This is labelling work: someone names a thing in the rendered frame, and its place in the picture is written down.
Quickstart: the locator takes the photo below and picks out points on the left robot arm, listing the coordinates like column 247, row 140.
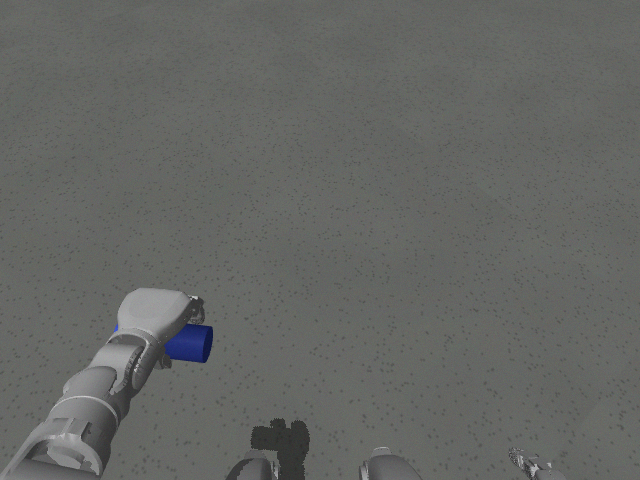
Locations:
column 73, row 443

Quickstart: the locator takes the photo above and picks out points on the right robot hand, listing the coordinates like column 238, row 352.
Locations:
column 536, row 466

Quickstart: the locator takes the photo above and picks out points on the can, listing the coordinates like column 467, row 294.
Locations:
column 192, row 343

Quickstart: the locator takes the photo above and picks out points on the left robot hand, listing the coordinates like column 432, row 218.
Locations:
column 162, row 313

